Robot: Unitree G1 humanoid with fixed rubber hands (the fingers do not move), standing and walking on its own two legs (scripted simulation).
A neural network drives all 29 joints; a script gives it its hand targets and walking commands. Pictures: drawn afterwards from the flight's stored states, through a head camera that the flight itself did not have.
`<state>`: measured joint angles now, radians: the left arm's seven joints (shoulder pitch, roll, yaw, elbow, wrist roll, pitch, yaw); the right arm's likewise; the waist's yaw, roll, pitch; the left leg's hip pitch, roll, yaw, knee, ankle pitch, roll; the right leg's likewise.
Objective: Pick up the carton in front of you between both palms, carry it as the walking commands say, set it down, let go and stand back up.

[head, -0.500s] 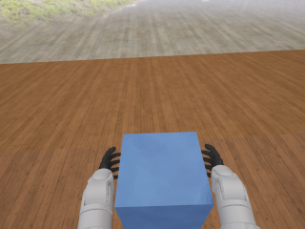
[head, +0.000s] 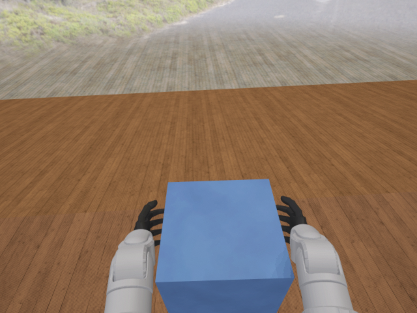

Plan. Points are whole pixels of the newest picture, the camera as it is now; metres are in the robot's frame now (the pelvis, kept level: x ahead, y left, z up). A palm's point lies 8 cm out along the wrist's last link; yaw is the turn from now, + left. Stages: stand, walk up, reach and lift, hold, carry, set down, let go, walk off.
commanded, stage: hold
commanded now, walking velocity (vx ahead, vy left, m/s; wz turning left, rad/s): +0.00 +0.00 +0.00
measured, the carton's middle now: (220, 254) +0.29 +0.00 -0.02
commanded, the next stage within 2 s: carry in 0.24 s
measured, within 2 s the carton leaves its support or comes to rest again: neither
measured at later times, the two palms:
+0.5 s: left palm (152, 215) +0.32 +0.14 +0.07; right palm (301, 213) +0.32 -0.16 +0.07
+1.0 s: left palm (182, 147) +0.55 +0.09 +0.07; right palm (292, 146) +0.55 -0.21 +0.07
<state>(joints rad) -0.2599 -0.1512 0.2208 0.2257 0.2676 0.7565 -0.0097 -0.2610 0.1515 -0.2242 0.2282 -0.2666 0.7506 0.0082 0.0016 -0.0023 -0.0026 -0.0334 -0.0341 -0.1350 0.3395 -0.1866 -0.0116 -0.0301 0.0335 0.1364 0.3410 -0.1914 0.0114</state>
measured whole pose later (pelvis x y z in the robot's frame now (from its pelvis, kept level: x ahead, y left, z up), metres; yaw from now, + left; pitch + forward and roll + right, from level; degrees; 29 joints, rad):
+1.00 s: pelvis +0.28 -0.05 -0.03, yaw +1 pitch +4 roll -1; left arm -0.20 -0.14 0.10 -0.30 0.11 1.22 0.09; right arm -0.18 0.12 -0.14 -0.34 -0.09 1.23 -0.10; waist -0.02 0.03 -0.12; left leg -0.23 0.10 0.07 0.91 -0.49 -0.02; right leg -0.44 -0.03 -0.24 0.61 -0.24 -0.10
